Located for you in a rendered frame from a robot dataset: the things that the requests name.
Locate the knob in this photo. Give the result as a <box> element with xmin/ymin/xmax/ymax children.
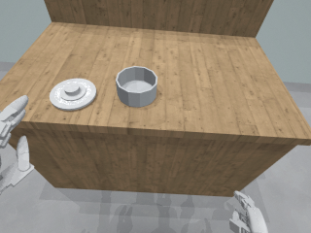
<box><xmin>63</xmin><ymin>83</ymin><xmax>80</xmax><ymax>95</ymax></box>

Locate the right robot hand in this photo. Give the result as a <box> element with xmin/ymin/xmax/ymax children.
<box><xmin>229</xmin><ymin>190</ymin><xmax>268</xmax><ymax>233</ymax></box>

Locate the table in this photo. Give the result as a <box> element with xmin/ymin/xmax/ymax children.
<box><xmin>0</xmin><ymin>0</ymin><xmax>311</xmax><ymax>197</ymax></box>

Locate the pot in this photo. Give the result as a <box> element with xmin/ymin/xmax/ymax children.
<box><xmin>116</xmin><ymin>66</ymin><xmax>157</xmax><ymax>108</ymax></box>

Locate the lid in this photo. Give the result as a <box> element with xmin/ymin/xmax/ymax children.
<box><xmin>50</xmin><ymin>78</ymin><xmax>97</xmax><ymax>111</ymax></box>

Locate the left robot hand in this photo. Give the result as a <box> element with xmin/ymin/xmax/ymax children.
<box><xmin>0</xmin><ymin>95</ymin><xmax>34</xmax><ymax>195</ymax></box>

